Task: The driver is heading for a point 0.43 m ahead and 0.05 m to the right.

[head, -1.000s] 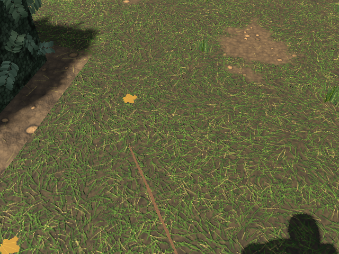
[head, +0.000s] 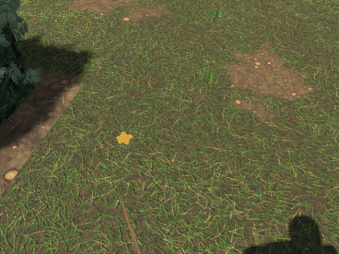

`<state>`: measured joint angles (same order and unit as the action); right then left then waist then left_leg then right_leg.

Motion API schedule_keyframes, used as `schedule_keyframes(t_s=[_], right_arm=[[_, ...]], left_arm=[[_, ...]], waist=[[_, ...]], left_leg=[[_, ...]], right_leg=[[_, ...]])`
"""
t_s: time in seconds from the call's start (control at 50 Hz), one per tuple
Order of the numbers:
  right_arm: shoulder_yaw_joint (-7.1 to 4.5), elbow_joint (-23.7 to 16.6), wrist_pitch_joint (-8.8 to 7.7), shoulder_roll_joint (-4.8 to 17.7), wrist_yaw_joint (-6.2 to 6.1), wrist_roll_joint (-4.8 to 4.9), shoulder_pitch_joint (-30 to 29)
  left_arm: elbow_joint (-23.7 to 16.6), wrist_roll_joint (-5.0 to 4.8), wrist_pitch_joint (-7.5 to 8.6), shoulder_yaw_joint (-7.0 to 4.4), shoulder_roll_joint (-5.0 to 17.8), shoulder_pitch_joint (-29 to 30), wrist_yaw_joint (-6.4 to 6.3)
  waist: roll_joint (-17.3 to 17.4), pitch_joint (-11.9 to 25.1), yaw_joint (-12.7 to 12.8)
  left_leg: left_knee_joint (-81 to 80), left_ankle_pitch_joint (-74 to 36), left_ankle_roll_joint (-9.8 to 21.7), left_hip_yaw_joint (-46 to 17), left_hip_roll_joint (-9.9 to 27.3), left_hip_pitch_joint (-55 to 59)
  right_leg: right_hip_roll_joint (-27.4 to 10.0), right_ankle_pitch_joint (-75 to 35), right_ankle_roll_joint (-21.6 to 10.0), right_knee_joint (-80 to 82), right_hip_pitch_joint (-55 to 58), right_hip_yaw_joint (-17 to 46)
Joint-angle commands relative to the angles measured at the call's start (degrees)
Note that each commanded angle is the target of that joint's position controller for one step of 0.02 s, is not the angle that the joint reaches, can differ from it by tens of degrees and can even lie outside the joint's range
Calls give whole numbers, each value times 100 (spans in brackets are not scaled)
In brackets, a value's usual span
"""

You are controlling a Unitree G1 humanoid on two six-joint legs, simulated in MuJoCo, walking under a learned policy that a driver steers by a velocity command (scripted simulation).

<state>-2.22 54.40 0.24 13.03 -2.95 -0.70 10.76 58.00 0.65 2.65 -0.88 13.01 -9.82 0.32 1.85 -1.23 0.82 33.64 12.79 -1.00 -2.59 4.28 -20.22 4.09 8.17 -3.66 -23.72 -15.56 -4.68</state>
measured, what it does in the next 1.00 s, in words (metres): walks ahead: left foot, then left foot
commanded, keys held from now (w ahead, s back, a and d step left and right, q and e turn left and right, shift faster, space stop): no key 0.40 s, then w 0.36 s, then w+e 0.18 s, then no key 0.06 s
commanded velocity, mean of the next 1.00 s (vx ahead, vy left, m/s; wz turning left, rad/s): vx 0.20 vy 0.00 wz -0.05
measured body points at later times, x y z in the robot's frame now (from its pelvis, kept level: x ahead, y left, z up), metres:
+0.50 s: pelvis +0.07 +0.02 +0.00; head +0.07 +0.02 +0.45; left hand +0.12 +0.28 -0.15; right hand +0.11 -0.23 -0.15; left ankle +0.05 +0.14 -0.74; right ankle +0.05 -0.09 -0.74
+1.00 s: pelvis +0.23 +0.07 +0.01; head +0.25 +0.08 +0.46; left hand +0.38 +0.32 -0.12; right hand +0.16 -0.16 -0.14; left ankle +0.13 +0.15 -0.74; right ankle +0.35 -0.10 -0.67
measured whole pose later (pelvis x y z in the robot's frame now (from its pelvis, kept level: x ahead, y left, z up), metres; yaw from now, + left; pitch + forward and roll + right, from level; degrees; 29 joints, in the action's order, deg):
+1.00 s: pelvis +0.23 +0.07 +0.01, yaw -5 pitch +0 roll +0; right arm -2.0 61.7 -5.8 10.1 -0.8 -1.1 23.7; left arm 55.5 -1.7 3.7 -4.0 14.7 -7.2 0.9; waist -1.6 -0.3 -2.5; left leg 13.2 17.0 2.8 7.5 -1.9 3.1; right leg -3.3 3.9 -3.2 -50.3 -37.8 3.0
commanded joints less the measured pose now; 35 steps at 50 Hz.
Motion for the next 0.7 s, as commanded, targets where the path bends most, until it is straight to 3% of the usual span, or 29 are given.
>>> schedule_keyframes(t_s=[0.02, 0.04, 0.06, 0.08, 0.12, 0.22, 0.36, 0.4, 0.42, 0.46, 0.48, 0.52, 0.54, 0.58, 0.6, 0.62, 0.66, 0.7], right_arm=[[-127, -48, 45, 593, -25, -94, 605], [-227, -17, 23, 1047, -44, 0, 402], [-225, 69, -20, 854, -11, 38, 374], [-170, 106, -73, 609, 12, 6, 340], [-146, 133, -168, 494, 48, 3, 176], [-158, 296, -240, 552, 61, 70, 291], [-151, 451, -172, 523, 58, 81, 298], [-149, 488, -153, 501, 58, 80, 291], [-141, 574, -138, 440, 59, 84, 411], [-184, 624, -103, 495, 58, 152, 449], [-183, 591, -120, 471, 54, 170, 417], [-154, 474, -274, 372, 66, 217, 278], [-132, 394, -388, 283, 99, 226, 135], [-88, 179, -586, 87, 201, 215, -160], [-100, 101, -640, 157, 252, 217, -326], [-113, 68, -675, 204, 298, 231, -368], [-123, 108, -703, 247, 356, 278, -237], [-226, 533, -669, 318, 345, 279, 701]], left_arm=[[-251, -22, 20, -31, 518, 213, -40], [-227, -15, -1, -83, 602, -189, -58], [-198, 10, -46, -87, 636, -128, -108], [-192, 2, -81, -94, 650, -120, -145], [-130, -6, -118, -83, 584, -221, -191], [-54, -42, -109, -88, 573, -212, -168], [78, -75, -200, -106, 556, -271, -194], [112, -78, -219, -113, 563, -283, -206], [195, -82, -231, -105, 509, -402, -208], [243, -151, -254, -159, 603, -432, -213], [222, -173, -237, -177, 640, -415, -218], [210, -234, -96, -198, 696, -608, -217], [259, -258, -2, -231, 797, -852, -201], [375, -260, 147, -340, 1145, -1276, -159], [347, -226, 206, -336, 1090, -1270, -147], [305, -195, 253, -328, 1028, -1231, -131], [159, -250, 256, -343, 1036, -940, -92], [-49, -303, 156, -348, 1058, -315, -71]], waist=[[-336, -102, -314], [309, -290, 97], [479, -313, -1], [469, -289, -2], [488, -117, 46], [83, 298, -43], [-162, 288, -58], [-180, 254, -57], [-176, 371, -62], [-185, 71, -54], [-244, -254, -46], [-412, -766, 54], [-603, -851, 154], [-1233, -776, 216], [-1150, -763, 220], [-1069, -669, 185], [-893, -506, 0], [-770, -254, -560]], left_leg=[[-964, -552, 244, -209, 230, 1476], [-969, -53, 416, -269, 258, 1012], [-1139, 668, 415, -204, 109, 471], [-1267, 769, 324, -182, 62, 311], [-1254, 110, 186, -157, 29, 421], [-904, -1200, 240, -53, -26, 938], [-829, -1594, 271, 28, -96, 1023], [-837, -1601, 268, 48, -116, 1028], [-860, -1046, 280, 125, -185, 1094], [-728, 958, 434, 234, -353, 762], [-718, 1839, 522, 176, -346, 426], [-493, 2321, 616, 104, -312, -268], [-114, 2037, 606, 210, -359, -662], [859, 1250, 584, 500, -457, -1310], [1105, 1371, 635, 370, -344, -1515], [1282, 1613, 686, 265, -244, -1655], [669, 1501, 762, 315, -120, -1212], [-552, 105, 710, 717, -503, 1190]], right_leg=[[-1042, 2258, -163, 1022, -1197, 1123], [-657, 1942, -2, 895, -1034, 781], [-517, 1543, 97, 640, -478, 532], [-510, 1270, 108, 472, -209, 493], [-509, 735, 72, 253, 55, 436], [-581, -325, 63, 29, 329, 436], [-611, -850, 105, -109, 553, 436], [-621, -898, 114, -118, 583, 444], [-558, -361, 104, -117, 639, 371], [-445, 1611, -46, -210, 332, 330], [-531, 2516, -150, -119, 72, 500], [-900, 3301, -416, 167, -25, 1107], [-1223, 3377, -613, 380, 242, 1620], [-2249, 3056, -1190, 980, 866, 3192], [-2491, 2528, -1310, 1014, 983, 3484], [-2562, 1986, -1293, 950, 1172, 3436], [-2399, 1322, -995, 858, 1096, 2781], [-1637, 860, -478, 515, -280, 1559]])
